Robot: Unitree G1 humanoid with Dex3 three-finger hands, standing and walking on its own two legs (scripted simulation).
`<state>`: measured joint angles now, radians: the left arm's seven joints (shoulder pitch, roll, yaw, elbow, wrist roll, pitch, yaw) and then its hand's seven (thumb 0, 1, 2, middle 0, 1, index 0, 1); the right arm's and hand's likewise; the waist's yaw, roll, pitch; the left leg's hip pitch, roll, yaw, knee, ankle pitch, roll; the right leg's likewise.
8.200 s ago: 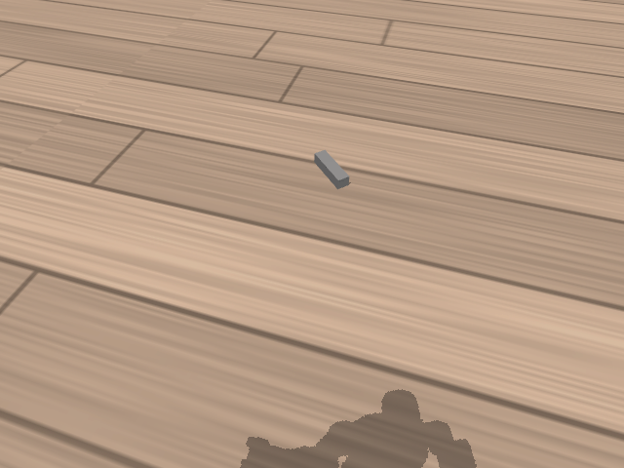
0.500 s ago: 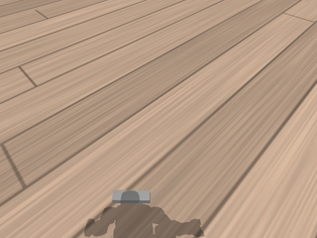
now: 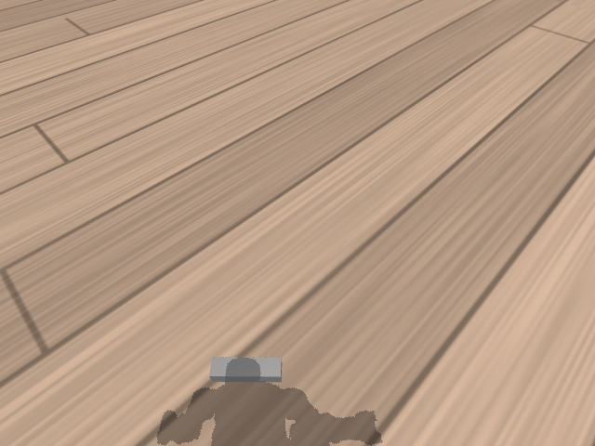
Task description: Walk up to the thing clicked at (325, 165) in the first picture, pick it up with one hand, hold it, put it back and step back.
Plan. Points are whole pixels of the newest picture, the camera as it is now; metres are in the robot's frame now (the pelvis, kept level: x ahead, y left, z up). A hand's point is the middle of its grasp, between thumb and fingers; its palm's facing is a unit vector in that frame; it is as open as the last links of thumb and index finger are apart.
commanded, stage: stand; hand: left
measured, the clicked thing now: (246, 369) +0.46 +0.17 -0.76
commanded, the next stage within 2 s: walk up in 0.52 s
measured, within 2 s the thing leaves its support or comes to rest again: neither
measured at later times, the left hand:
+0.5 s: hand out of the picture +0.07 +0.26 -0.16, palm faces -0.03 -0.94 -0.35, open 7.4 cm
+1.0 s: hand out of the picture +0.09 +0.23 -0.17, palm faces -0.01 -0.94 -0.34, open 7.4 cm
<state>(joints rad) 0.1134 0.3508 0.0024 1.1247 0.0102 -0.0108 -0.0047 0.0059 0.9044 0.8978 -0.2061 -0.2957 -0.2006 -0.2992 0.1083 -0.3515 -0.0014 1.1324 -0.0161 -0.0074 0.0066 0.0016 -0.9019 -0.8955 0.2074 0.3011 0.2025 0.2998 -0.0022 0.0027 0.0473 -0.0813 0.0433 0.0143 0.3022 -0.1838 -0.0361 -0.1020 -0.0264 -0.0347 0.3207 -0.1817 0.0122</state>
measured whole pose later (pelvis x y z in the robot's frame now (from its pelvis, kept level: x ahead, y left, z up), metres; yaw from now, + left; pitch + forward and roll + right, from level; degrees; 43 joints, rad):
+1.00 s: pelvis +0.05 -0.03 -0.02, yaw +0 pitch -3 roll -1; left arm 0.24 0.35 0.04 0.95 0.01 0.01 -0.01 0.01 0.90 0.90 -0.21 -0.30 -0.20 -0.30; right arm 0.19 -0.38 -0.05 0.96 -0.02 -0.02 -0.01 0.00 -0.90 -0.90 0.21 0.30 0.20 0.30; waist 0.02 0.00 0.14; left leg -0.28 0.01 0.00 0.54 -0.21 0.03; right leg -0.11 0.02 -0.06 0.52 -0.35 -0.03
